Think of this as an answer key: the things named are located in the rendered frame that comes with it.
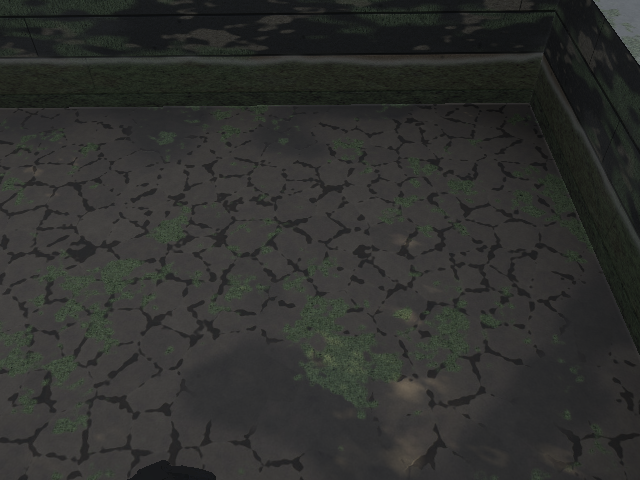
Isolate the robot left hand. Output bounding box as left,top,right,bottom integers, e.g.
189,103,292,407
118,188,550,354
127,460,216,480

